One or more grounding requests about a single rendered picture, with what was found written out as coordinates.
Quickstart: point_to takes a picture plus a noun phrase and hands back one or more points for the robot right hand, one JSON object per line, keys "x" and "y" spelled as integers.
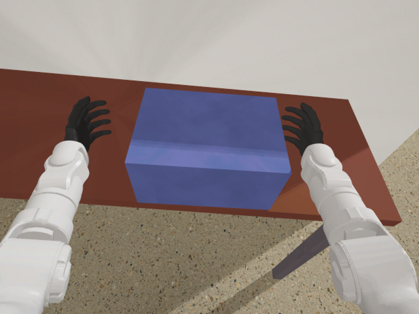
{"x": 310, "y": 126}

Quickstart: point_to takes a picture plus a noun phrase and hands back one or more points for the right robot upper arm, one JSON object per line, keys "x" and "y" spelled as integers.
{"x": 374, "y": 273}

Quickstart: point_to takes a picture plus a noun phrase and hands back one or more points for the left robot upper arm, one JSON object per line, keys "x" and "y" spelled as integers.
{"x": 33, "y": 274}

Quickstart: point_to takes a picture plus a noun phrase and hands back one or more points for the left robot forearm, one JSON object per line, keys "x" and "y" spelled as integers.
{"x": 50, "y": 209}

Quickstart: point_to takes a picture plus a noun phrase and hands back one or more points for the table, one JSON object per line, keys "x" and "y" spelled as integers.
{"x": 34, "y": 111}

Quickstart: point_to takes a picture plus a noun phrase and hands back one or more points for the right robot forearm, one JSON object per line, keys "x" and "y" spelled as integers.
{"x": 344, "y": 214}

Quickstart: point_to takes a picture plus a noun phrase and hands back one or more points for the carton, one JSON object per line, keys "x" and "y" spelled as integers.
{"x": 207, "y": 149}

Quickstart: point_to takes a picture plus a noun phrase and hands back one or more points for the robot left hand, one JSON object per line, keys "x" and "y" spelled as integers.
{"x": 79, "y": 126}

